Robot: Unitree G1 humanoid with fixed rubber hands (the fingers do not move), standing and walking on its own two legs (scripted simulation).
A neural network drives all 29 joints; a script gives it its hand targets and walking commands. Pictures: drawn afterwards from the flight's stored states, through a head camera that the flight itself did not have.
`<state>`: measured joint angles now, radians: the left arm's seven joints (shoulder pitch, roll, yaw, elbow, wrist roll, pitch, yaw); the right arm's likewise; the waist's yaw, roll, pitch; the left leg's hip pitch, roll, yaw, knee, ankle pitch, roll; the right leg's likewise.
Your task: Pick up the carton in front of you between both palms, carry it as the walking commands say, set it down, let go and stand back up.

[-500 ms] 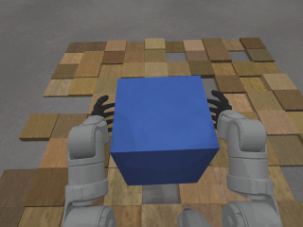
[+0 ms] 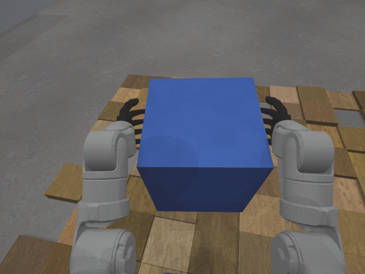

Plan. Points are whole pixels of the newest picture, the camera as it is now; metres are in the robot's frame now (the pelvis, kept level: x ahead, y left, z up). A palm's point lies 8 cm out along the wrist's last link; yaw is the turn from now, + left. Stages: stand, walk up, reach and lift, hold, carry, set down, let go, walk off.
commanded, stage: carry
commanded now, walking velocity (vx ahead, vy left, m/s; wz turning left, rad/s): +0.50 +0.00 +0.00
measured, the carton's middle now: (200, 151) +0.37 +0.02 +0.08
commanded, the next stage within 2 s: none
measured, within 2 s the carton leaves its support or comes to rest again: neither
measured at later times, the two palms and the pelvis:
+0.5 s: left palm (165, 75) +0.68 +0.15 +0.08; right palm (261, 79) +0.67 -0.15 +0.08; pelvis +0.33 +0.01 -0.03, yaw +0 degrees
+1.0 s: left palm (163, 25) +0.88 +0.17 +0.16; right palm (249, 25) +0.87 -0.13 +0.16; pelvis +0.53 +0.02 +0.00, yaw +0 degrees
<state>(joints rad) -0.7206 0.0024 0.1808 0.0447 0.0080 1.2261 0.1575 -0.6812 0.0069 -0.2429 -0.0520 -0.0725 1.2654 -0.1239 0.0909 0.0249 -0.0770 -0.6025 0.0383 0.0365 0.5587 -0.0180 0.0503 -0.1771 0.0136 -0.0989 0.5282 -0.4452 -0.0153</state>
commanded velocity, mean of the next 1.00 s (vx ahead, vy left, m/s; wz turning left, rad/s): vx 0.24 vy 0.00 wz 0.00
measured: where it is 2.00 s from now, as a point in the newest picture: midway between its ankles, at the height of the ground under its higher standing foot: (198, 222)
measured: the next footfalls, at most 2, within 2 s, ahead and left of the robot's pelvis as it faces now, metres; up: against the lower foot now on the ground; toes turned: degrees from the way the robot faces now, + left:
left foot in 0.04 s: +0.19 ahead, +0.10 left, -0.03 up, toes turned +5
right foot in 0.50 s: +0.53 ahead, -0.08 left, -0.01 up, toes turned -6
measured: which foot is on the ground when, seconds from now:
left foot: up 0.00-0.02, down 0.04-0.50, up 0.52-0.82, down 0.84-1.00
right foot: down 0.00-0.08, up 0.10-0.48, down 0.50-1.00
